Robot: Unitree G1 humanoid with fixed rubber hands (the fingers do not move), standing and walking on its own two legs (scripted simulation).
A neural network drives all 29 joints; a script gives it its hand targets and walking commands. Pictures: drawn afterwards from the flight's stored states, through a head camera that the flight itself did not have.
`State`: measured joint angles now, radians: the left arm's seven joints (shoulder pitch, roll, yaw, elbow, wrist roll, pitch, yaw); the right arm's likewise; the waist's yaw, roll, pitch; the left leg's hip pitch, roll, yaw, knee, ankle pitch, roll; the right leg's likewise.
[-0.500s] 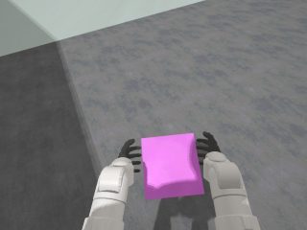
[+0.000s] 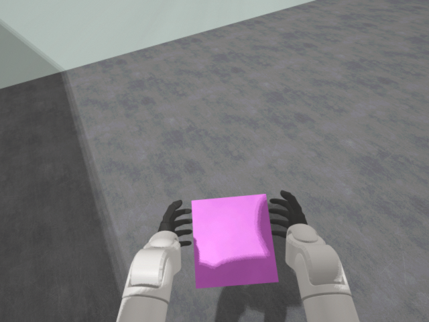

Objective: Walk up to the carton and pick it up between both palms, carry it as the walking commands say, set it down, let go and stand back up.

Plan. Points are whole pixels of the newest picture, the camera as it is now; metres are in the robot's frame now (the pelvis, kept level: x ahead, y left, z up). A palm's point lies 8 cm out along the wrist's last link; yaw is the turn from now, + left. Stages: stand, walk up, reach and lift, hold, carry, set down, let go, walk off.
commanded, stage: carry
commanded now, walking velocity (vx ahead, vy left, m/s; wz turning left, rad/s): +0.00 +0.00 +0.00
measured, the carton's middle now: (232, 239) +0.32 -0.02 -0.07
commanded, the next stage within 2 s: none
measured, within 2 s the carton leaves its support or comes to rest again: neither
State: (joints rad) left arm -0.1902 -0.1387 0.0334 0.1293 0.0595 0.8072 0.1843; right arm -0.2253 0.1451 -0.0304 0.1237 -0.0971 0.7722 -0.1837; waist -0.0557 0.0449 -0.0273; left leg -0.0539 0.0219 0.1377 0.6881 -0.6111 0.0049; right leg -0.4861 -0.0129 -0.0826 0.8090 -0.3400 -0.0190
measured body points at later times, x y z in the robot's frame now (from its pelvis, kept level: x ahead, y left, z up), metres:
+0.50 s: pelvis +0.13 +0.02 +0.03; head +0.14 +0.00 +0.48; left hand +0.44 +0.13 +0.07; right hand +0.45 -0.11 +0.07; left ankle +0.07 +0.11 -0.69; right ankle +0.04 -0.10 -0.69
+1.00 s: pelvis +0.19 +0.00 +0.02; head +0.22 +0.01 +0.47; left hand +0.50 +0.12 +0.03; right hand +0.51 -0.12 +0.05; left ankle +0.14 +0.10 -0.70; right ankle +0.08 -0.09 -0.67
